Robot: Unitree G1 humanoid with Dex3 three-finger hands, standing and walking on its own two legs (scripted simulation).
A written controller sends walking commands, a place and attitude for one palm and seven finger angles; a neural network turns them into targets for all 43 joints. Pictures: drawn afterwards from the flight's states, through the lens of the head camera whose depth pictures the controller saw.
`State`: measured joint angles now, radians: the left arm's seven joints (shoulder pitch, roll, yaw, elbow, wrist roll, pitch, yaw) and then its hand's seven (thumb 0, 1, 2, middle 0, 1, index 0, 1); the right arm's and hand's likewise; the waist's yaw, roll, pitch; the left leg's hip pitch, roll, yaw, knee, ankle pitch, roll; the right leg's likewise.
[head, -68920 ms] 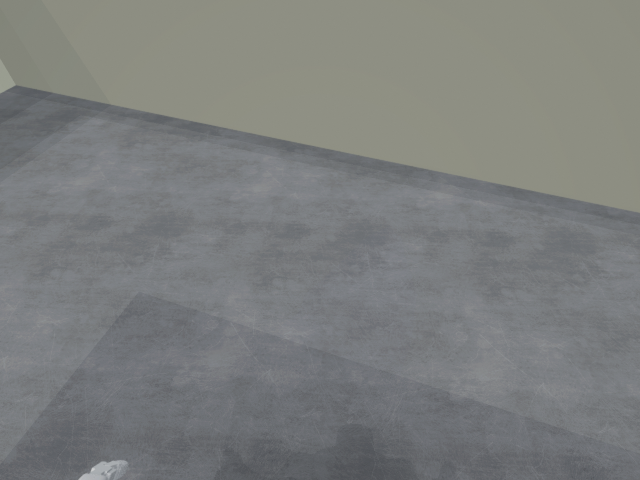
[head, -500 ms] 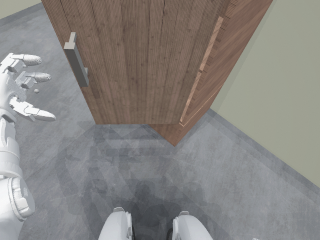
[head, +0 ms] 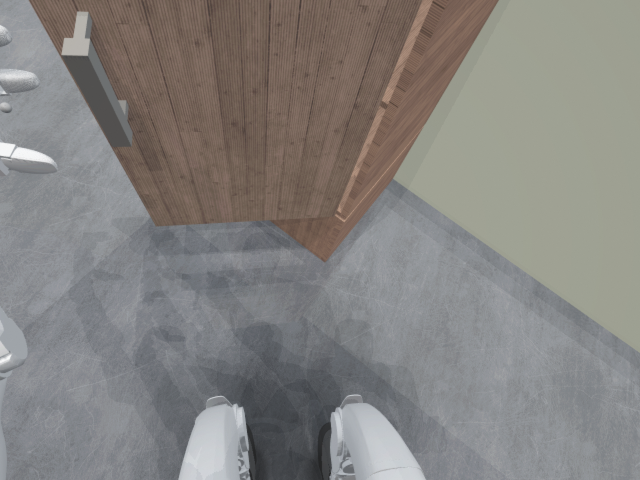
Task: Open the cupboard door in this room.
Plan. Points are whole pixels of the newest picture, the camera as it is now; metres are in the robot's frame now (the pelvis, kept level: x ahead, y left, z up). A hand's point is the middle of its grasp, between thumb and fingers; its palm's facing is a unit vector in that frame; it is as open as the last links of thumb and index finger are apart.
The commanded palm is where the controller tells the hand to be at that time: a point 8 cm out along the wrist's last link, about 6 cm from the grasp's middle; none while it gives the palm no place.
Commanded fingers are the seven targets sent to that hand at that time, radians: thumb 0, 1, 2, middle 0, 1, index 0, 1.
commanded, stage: move the hooked fingers beside the handle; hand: left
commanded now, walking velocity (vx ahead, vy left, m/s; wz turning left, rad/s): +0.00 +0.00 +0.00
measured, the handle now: (104, 85) +0.55 +0.21 +0.07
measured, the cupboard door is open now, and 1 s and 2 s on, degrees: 44 44 44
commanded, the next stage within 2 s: slide the fingers in behind the handle in 0.72 s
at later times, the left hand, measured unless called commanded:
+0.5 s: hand (17, 113) +0.50 +0.28 +0.08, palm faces +0.04 -1.00 -0.01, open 14.0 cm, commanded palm +0.49 +0.32 +0.07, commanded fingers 0.00 -0.50 0.30 -0.30 -1.20 -0.30 -1.20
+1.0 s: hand (24, 121) +0.49 +0.27 +0.08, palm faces +0.04 -1.00 -0.02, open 14.0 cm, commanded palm +0.48 +0.30 +0.07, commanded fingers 0.00 -0.50 0.30 -0.30 -1.20 -0.30 -1.20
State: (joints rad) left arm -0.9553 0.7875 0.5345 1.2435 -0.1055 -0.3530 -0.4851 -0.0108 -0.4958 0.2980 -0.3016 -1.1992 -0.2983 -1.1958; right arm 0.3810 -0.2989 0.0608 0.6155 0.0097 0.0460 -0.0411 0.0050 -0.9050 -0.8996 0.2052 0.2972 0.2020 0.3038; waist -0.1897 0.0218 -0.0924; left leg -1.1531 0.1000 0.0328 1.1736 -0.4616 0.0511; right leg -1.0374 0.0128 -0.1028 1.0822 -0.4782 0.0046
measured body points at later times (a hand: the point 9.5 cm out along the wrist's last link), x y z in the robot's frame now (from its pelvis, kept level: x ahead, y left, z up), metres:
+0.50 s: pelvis +0.01 +0.00 +0.01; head +0.16 +0.05 +0.43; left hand +0.50 +0.34 +0.08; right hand +0.03 -0.27 -0.09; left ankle +0.04 +0.09 -0.64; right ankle +0.01 -0.13 -0.64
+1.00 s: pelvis +0.01 -0.01 +0.01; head +0.15 +0.03 +0.43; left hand +0.48 +0.33 +0.09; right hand +0.03 -0.29 -0.09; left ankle +0.04 +0.09 -0.64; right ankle +0.01 -0.13 -0.64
